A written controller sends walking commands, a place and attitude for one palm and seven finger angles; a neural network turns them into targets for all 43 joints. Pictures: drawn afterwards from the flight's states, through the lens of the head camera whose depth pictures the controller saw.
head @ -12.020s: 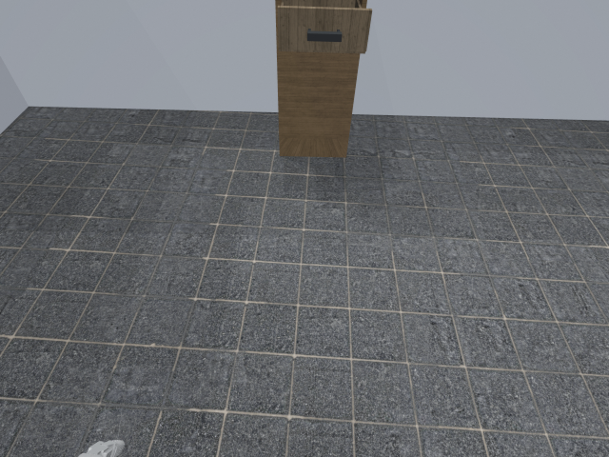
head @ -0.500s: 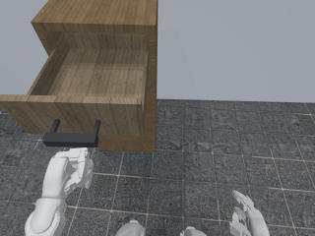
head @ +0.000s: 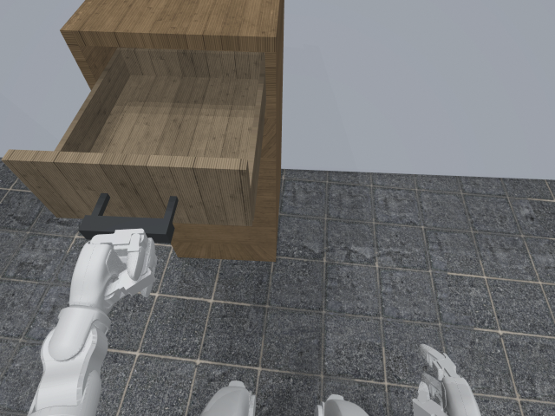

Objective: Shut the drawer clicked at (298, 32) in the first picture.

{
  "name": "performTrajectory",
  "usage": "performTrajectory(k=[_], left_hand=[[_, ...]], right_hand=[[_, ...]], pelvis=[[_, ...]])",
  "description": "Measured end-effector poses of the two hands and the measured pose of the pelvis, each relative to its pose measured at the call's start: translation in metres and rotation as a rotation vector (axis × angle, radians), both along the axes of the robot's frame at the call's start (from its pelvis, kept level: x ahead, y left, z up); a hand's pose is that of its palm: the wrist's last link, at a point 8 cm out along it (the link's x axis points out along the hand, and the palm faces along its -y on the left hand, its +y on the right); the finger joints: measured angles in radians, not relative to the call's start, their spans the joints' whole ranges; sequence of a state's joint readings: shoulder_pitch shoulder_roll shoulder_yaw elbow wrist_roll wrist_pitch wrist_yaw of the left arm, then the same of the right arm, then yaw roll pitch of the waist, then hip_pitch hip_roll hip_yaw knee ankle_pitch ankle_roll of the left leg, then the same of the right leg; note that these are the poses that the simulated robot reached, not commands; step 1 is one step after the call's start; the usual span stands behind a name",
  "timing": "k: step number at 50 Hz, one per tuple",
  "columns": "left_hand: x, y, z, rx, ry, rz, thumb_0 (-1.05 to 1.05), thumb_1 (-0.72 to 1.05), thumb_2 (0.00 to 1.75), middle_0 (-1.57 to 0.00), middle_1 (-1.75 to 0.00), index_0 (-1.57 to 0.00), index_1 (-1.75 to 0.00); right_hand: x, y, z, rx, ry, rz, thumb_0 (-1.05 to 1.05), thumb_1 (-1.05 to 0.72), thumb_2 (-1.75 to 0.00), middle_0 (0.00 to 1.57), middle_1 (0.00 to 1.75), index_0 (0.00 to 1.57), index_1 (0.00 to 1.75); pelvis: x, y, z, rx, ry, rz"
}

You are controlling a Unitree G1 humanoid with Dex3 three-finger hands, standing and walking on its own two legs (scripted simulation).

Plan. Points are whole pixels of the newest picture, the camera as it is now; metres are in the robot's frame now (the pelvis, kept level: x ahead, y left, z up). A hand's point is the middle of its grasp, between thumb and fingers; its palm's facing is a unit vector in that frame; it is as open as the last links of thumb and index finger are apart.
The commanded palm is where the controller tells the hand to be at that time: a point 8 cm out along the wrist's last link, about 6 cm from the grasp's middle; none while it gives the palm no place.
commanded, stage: push the drawer shut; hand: left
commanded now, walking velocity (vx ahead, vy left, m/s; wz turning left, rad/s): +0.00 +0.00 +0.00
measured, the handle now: (133, 215) +0.37 +0.24 +0.06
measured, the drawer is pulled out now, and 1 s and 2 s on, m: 0.28 0.13 0.03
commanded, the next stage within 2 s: none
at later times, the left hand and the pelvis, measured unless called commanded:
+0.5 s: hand (161, 224) +0.36 +0.19 +0.06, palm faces -0.01 -1.00 -0.05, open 2.9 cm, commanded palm +0.36 +0.24 +0.07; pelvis -0.02 +0.02 +0.00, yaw -1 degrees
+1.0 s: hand (175, 184) +0.44 +0.19 +0.06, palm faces +0.00 -1.00 -0.05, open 2.9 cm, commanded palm +0.43 +0.24 +0.07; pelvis +0.00 +0.02 +0.00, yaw -2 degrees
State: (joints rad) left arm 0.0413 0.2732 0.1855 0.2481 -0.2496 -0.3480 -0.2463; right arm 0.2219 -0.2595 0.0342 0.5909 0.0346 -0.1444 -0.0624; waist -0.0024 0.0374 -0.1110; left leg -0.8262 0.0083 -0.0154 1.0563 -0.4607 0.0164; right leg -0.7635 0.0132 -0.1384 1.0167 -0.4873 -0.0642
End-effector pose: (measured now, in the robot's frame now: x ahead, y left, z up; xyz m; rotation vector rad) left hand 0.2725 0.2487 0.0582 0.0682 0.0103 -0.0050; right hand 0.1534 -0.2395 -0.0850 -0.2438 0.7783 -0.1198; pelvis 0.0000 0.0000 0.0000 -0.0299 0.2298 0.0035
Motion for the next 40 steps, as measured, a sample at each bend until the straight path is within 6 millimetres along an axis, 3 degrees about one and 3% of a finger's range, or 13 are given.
performTrajectory(k=[8, 20, 40], left_hand=[[0.018, 0.004, 0.001, -0.009, 0.0, -0.013, -0.04, 0.71, 0.92, -1.4, -1.6, -1.41, -1.6], [0.054, 0.003, 0.001, -0.017, -0.01, -0.013, -0.03, 0.72, 0.93, -1.4, -1.6, -1.41, -1.6], [0.122, -0.005, 0.001, -0.019, -0.007, 0.005, -0.03, 0.78, 0.95, -1.4, -1.6, -1.4, -1.6]], right_hand=[[-0.014, 0.006, 0.001, 0.0, 0.001, -0.009, 0.01, -0.9, -0.9, 0.2, 0.3, 0.2, 0.3], [-0.052, 0.009, -0.005, -0.019, 0.091, -0.04, 0.01, -0.9, -0.9, 0.2, 0.3, 0.2, 0.3], [-0.09, 0.011, -0.014, -0.023, 0.264, -0.097, 0.01, -0.9, -0.9, 0.2, 0.3, 0.2, 0.3]], pelvis=[[-0.011, 0.003, 0.001, -0.005, -0.014, -0.001], [-0.019, 0.015, 0.001, -0.006, -0.007, -0.005], [-0.011, 0.026, 0.001, -0.006, 0.041, -0.025]])
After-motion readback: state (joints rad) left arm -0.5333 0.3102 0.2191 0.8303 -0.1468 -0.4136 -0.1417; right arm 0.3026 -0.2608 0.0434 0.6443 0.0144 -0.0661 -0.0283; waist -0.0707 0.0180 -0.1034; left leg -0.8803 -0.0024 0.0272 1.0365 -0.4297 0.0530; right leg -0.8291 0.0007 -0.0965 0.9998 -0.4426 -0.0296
